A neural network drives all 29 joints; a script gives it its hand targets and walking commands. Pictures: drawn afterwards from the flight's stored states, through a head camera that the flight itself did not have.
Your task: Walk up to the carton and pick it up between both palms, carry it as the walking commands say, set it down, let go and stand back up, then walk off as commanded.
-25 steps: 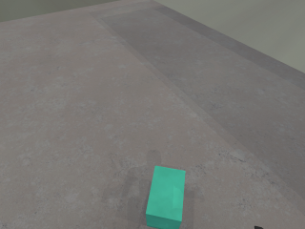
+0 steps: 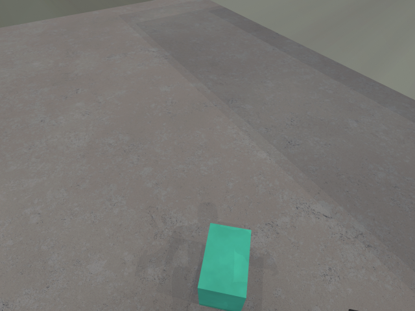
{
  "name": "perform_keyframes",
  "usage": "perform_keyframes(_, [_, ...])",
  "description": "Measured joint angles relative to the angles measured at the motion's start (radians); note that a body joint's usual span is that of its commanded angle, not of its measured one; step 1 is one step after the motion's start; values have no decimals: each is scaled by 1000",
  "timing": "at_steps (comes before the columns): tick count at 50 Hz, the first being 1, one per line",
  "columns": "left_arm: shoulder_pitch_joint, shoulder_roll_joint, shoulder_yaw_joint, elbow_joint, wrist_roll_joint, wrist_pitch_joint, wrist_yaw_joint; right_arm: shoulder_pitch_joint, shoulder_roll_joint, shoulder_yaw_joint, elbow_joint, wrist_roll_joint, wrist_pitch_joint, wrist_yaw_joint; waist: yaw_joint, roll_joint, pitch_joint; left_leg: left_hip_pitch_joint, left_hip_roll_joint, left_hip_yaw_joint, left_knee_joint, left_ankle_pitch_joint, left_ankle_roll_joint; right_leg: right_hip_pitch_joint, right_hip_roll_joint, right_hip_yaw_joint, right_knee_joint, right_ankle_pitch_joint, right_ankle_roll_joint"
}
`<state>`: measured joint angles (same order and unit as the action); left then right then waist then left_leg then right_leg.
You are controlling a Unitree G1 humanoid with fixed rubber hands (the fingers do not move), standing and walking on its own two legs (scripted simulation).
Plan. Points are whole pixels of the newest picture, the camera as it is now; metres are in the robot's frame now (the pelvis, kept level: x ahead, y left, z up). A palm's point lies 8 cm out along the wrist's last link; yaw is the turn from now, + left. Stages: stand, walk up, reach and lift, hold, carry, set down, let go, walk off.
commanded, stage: stand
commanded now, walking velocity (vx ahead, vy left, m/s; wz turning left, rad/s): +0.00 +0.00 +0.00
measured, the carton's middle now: (224, 267) +0.43 -0.08 -0.66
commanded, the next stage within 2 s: walk off in 0.02 s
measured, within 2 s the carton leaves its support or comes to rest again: rests again in 1.74 s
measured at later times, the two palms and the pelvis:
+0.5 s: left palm out of the picture +0.16 +0.25 -0.12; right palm out of the picture +0.00 -0.32 -0.15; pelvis +0.05 -0.03 -0.01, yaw -9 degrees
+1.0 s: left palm (146, 241) +0.31 +0.15 -0.12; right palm (367, 217) +0.36 -0.40 -0.10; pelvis +0.26 -0.11 -0.01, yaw -27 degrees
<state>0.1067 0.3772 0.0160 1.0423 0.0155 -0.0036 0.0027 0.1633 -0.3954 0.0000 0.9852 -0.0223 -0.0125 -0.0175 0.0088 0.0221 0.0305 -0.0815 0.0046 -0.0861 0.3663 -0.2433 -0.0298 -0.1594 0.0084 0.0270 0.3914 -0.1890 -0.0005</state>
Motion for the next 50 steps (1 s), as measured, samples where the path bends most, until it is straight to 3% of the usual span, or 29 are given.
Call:
perform_keyframes(13, [7, -6, -10, 22, -4, 11, -1, -3, 9, 4, 20, 1, 16, 1, 3, -3, -11, -1, 5, 17, -2, -4, -1, -6, 3, 12, -2, 3, 3])
perform_keyframes(17, [64, -32, -11, 23, 2, 35, -14, 28, 36, 7, 12, -8, 34, -3, 5, -11, -34, -22, 15, 64, 62, -99, 3, -63, 9, 37, 110, -121, -3])
perform_keyframes(22, [116, -51, -2, -24, 12, 21, -35, 117, 53, -12, 22, -20, 10, -16, -8, -13, -39, 26, 39, 132, 27, -81, -9, -228, -35, -37, 468, -270, 7])
perform_keyframes(26, [106, -62, 3, -85, 6, 0, -61, 172, 47, -24, 31, -23, -12, -7, -26, 8, -19, 82, 80, 186, 18, -127, -50, -266, -77, -82, 398, -214, 9])
perform_keyframes(28, [95, -60, 11, -115, 8, -10, -68, 190, 39, -29, 21, -23, -16, 4, -31, 29, -6, 69, 125, 203, 116, -200, -69, -237, -61, -113, 300, -166, -6])
perform_keyframes(29, [89, -55, 20, -127, 10, -17, -65, 193, 40, -30, 13, -22, -16, 10, -31, 33, 2, 23, 152, 207, 243, -227, -62, -237, -47, -121, 307, -112, -21])
perform_keyframes(32, [118, -66, 23, -125, 2, -21, -44, 149, 52, -27, -29, -21, -11, 25, -28, 30, 9, -186, 119, 110, 699, -266, -37, -215, -5, -105, 324, -147, -58])
perform_keyframes(34, [157, -83, 19, -113, 4, -20, -32, 100, 66, -23, -64, -19, -22, 29, -24, 28, 7, -296, 113, 107, 803, -192, -22, -154, 17, -87, 244, -134, -60])
perform_keyframes(38, [221, -113, 13, -103, -1, -31, -19, 12, 98, -15, -123, -20, -22, 40, 1, 18, -6, -445, 131, 122, 746, -90, -41, -44, 48, -32, 84, -91, -73])
perform_keyframes(43, [276, -139, 12, -107, -6, -44, -4, -76, 126, -10, -166, -22, -8, 51, 41, -7, -25, -507, 123, 119, 609, -14, -74, 37, 42, 49, -35, -78, -70])
perform_keyframes(50, [345, -141, 25, -101, 4, -37, 7, -174, 143, -10, -214, 1, -20, 45, 99, -10, -10, -416, 41, 121, 263, -10, -74, 109, 32, 150, -17, -183, -41])
